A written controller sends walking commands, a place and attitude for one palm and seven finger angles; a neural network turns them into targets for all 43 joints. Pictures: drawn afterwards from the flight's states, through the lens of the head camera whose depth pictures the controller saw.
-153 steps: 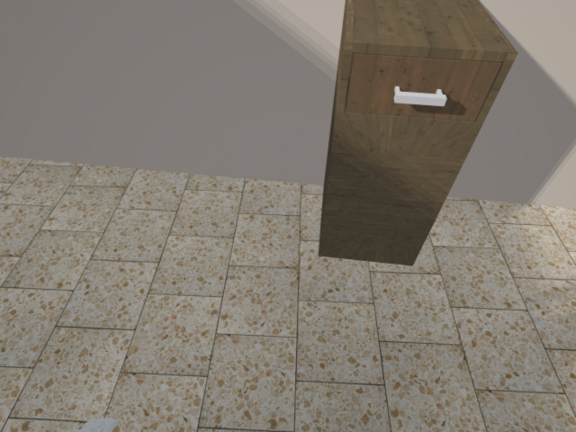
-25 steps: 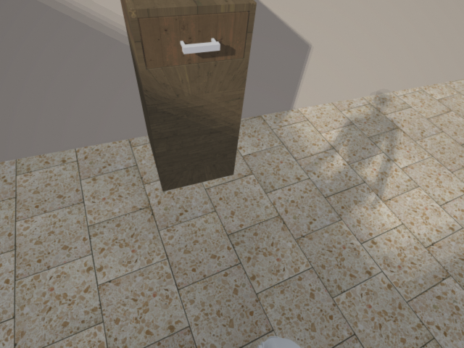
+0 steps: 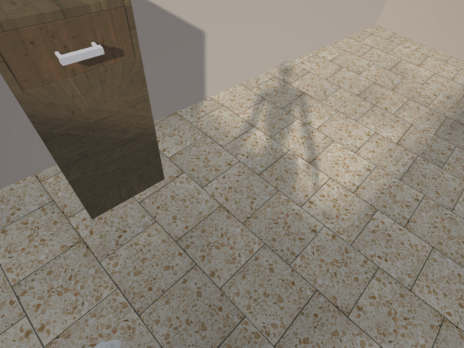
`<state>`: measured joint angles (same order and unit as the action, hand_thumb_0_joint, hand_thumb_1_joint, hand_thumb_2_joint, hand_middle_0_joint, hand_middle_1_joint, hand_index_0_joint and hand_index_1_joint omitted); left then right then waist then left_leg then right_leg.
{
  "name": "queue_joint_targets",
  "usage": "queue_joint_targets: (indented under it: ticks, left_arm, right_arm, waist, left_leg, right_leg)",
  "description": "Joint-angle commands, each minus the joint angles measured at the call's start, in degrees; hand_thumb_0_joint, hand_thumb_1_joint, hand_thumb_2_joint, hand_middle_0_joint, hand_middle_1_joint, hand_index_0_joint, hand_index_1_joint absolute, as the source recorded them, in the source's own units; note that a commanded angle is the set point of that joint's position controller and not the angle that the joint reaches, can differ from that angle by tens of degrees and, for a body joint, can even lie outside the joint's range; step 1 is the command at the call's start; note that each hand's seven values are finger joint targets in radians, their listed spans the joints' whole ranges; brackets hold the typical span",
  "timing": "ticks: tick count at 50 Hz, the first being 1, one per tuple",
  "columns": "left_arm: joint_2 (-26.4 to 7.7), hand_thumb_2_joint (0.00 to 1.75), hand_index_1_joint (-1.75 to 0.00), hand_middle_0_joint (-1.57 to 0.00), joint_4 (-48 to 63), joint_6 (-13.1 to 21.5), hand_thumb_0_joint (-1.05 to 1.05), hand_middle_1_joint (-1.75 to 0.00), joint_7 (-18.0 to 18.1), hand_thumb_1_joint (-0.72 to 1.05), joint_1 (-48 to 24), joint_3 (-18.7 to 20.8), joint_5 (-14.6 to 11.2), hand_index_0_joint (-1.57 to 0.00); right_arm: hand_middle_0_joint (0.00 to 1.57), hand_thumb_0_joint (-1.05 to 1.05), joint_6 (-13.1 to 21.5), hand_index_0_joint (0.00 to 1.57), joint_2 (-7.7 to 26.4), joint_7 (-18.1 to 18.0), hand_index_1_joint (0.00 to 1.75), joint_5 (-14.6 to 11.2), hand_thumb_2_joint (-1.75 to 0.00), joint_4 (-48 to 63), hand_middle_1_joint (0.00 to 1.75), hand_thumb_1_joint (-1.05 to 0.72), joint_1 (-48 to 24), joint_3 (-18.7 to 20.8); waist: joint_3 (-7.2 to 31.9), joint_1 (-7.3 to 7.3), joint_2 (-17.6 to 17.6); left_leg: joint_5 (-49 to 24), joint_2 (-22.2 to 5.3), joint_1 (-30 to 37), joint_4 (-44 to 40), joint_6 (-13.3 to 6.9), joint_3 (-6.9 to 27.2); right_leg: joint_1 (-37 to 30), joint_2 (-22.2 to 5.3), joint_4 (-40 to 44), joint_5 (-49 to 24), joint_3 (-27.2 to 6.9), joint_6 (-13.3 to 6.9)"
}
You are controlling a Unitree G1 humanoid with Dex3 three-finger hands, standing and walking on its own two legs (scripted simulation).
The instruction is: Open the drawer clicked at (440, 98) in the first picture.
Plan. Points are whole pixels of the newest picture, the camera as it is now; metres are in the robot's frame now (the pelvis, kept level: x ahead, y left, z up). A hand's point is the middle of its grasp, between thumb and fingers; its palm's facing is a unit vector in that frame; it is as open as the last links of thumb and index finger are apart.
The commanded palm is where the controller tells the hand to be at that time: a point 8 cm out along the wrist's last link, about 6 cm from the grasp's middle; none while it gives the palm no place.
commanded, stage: walk to a spot facing it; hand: left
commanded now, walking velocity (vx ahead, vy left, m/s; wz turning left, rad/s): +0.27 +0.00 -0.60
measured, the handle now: (79, 52) +0.86 +0.49 +0.03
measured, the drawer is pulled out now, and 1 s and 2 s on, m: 0.00 0.00 0.00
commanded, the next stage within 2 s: turn to face it in 1.38 s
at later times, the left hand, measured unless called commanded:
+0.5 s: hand (191, 277) +0.29 +0.10 -0.17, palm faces -0.38 -0.92 -0.11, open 7.3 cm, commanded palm none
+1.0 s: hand (203, 224) +0.43 +0.08 -0.18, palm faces -0.39 -0.90 -0.18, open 7.3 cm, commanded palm none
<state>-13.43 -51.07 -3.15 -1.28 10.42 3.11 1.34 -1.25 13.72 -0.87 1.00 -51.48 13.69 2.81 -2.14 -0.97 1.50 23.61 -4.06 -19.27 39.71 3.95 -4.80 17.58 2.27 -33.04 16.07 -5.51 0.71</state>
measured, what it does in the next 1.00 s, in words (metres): walks ahead, turning right: left foot, then right foot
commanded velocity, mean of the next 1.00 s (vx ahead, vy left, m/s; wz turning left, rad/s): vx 0.31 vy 0.00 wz -0.52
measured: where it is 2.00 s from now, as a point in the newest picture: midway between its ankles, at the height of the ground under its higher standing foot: (273, 286)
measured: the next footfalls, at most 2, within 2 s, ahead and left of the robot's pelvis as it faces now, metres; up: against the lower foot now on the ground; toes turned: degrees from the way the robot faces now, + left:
left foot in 0.02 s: +0.05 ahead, +0.11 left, +0.00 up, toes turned +6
right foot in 0.54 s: +0.23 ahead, -0.18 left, +0.00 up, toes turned -29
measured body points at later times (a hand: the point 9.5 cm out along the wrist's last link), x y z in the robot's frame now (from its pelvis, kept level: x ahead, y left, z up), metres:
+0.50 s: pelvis +0.13 -0.03 +0.00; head +0.18 -0.03 +0.45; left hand +0.31 +0.15 -0.16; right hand -0.05 -0.19 -0.13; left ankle +0.01 +0.11 -0.73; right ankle +0.18 -0.17 -0.70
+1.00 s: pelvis +0.35 -0.09 +0.00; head +0.37 -0.08 +0.44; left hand +0.46 +0.13 -0.17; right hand +0.37 -0.38 -0.11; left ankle +0.48 -0.04 -0.73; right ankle +0.20 -0.16 -0.72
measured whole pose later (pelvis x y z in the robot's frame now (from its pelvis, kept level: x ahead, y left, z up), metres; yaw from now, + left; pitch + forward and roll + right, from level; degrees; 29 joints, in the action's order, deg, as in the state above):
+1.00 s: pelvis +0.35 -0.09 +0.00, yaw -31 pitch +0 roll -2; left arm -12.7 -57.8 1.9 -0.9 20.4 4.4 0.9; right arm 3.4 10.9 0.6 1.8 -50.3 4.8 2.3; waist -1.3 3.7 1.6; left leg 9.7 -5.2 -24.0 33.8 1.5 -6.2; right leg 7.8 1.7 -34.1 24.7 -1.6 -0.6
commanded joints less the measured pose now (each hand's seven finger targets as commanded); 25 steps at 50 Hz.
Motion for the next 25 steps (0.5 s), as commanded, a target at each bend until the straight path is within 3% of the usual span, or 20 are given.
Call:
queue_joint_targets:
  ticks: [1,2,3,4,5,7,11,16,19,22,23,24,25]
  left_arm:
    - [-3.5,0.9,-0.3,-0.2,8.7,1.0,0.0,-0.3,-0.4,0.9,-6.2,1.8,-0.5,-0.2]
    - [-5.8,0.9,-0.3,-0.2,9.0,1.3,0.0,-0.3,-0.6,0.9,-8.3,2.6,0.3,-0.2]
    - [-7.0,0.9,-0.3,-0.2,7.6,1.6,0.0,-0.3,-1.3,0.9,-8.5,3.4,0.7,-0.2]
    - [-6.1,0.9,-0.3,-0.2,6.0,1.7,0.0,-0.3,-2.0,0.9,-5.3,3.6,0.8,-0.2]
    - [-4.8,0.9,-0.3,-0.2,4.5,1.5,0.0,-0.3,-2.3,0.9,-3.4,3.5,1.0,-0.2]
    - [-2.5,0.9,-0.3,-0.2,2.4,1.2,0.0,-0.3,-2.3,0.9,0.1,3.1,0.7,-0.2]
    - [-1.2,0.9,-0.3,-0.2,2.8,1.2,0.0,-0.3,-2.2,0.9,-2.4,2.6,0.8,-0.2]
    - [0.4,0.9,-0.3,-0.2,3.5,1.6,0.0,-0.3,-2.5,0.9,-9.2,1.8,0.8,-0.2]
    - [1.1,0.9,-0.3,-0.2,4.0,2.1,0.0,-0.3,-2.6,0.9,-13.4,1.3,0.6,-0.2]
    - [1.0,0.9,-0.3,-0.2,3.6,3.0,0.0,-0.3,-2.4,0.9,-13.2,1.2,0.5,-0.2]
    - [0.9,0.9,-0.3,-0.2,3.2,3.3,0.0,-0.3,-2.3,0.9,-11.5,1.3,0.6,-0.2]
    - [0.0,0.9,-0.3,-0.2,2.2,3.8,0.0,-0.3,-2.2,0.9,-7.3,1.7,0.5,-0.2]
    - [-1.6,0.9,-0.3,-0.2,-0.2,4.5,0.0,-0.3,-1.9,0.9,-0.2,2.3,0.7,-0.2]
  right_arm:
    - [0.2,0.0,3.0,0.2,14.8,-1.1,0.3,1.3,-0.9,0.2,0.3,-0.9,15.4,2.7]
    - [0.2,0.0,3.5,0.2,14.8,-1.2,0.3,0.9,-0.9,0.3,0.3,-0.9,12.1,2.5]
    - [0.2,0.0,3.8,0.2,11.3,-1.0,0.3,0.9,-0.9,1.0,0.3,-0.9,8.8,1.7]
    - [0.2,0.0,4.2,0.2,9.6,-1.0,0.3,0.8,-0.9,1.6,0.3,-0.9,5.3,1.2]
    - [0.2,0.0,4.5,0.2,7.9,-1.1,0.3,0.7,-0.9,1.4,0.3,-0.9,4.3,0.8]
    - [0.2,0.0,5.1,0.2,5.5,-1.4,0.3,0.2,-0.9,0.3,0.3,-0.9,6.0,0.3]
    - [0.2,0.0,5.6,0.2,4.4,-1.4,0.3,0.1,-0.9,-2.8,0.3,-0.9,12.3,0.6]
    - [0.2,0.0,5.6,0.2,3.4,-1.4,0.3,0.5,-0.9,-6.4,0.3,-0.9,17.6,0.8]
    - [0.2,0.0,5.3,0.2,3.4,-1.1,0.3,0.9,-0.9,-7.8,0.3,-0.9,18.8,1.0]
    - [0.2,0.0,5.1,0.2,4.3,-0.7,0.3,1.1,-0.9,-8.2,0.3,-0.9,18.3,1.6]
    - [0.2,0.0,5.1,0.2,4.7,-0.7,0.3,1.0,-0.9,-7.9,0.3,-0.9,17.6,1.8]
    - [0.2,0.0,5.2,0.2,5.7,-0.7,0.3,0.8,-0.9,-7.3,0.3,-0.9,15.9,2.0]
    - [0.2,0.0,5.2,0.2,6.5,-0.6,0.3,0.4,-0.9,-6.7,0.3,-0.9,14.7,2.2]
  waist:
    - [-0.8,-5.31,-23.5]
    - [-3.5,-4.27,-21.3]
    - [-6.5,-2.58,-12.1]
    - [-6.8,0.02,-7.7]
    - [-6.1,0.67,-7.2]
    - [-3.5,1.24,-9.7]
    - [-2.5,-0.56,-8.0]
    - [-4.7,-2.92,-9.4]
    - [-5.7,-4.25,-10.2]
    - [-4.4,-3.78,-10.7]
    - [-3.2,-2.56,-11.1]
    - [-0.8,-0.18,-11.9]
    - [3.5,3.22,-10.7]
  left_leg:
    - [26.5,-23.7,17.7,-33.0,-8.5,29.8]
    - [30.7,-28.1,9.9,-36.7,-11.0,36.6]
    - [27.9,-24.3,4.9,-37.1,-10.1,31.0]
    - [20.3,-20.5,5.6,-35.0,-8.8,22.0]
    - [12.9,-17.2,5.8,-33.3,-7.1,14.4]
    - [1.8,-13.4,8.7,-31.0,-5.4,5.6]
    - [-10.6,-15.0,17.8,-28.9,-7.5,0.6]
    - [-21.3,-17.4,23.2,-27.3,-9.6,-3.8]
    - [-24.3,-17.9,24.0,-26.1,-9.6,-6.9]
    - [-34.2,-18.0,24.0,-21.9,-8.6,-10.5]
    - [-42.2,-17.9,24.3,-18.5,-8.3,-12.0]
    - [-51.9,-17.9,24.7,-12.5,-7.7,-13.8]
    - [-57.1,-16.6,22.1,-2.5,-6.0,-15.6]
  right_leg:
    - [27.9,3.2,-21.1,19.8,4.8,-0.2]
    - [27.5,-2.7,-28.9,14.9,0.6,-0.3]
    - [24.5,-3.7,-33.3,9.9,1.5,-0.1]
    - [24.3,-4.4,-35.9,5.2,3.4,0.3]
    - [22.7,-4.7,-37.5,1.0,4.4,0.8]
    - [21.5,-4.5,-39.2,-4.1,5.2,1.5]
    - [26.4,-6.4,-35.0,-5.6,7.0,2.6]
    - [28.4,-8.6,-24.2,-3.4,10.2,2.6]
    - [25.6,-8.0,-15.6,-1.7,12.3,1.3]
    - [18.7,-5.0,-8.5,0.0,15.3,-1.1]
    - [15.6,-3.6,-6.6,0.9,16.2,-2.2]
    - [10.2,-1.9,-4.3,1.9,17.4,-3.5]
    - [-0.6,0.2,-0.4,-0.3,18.6,-4.7]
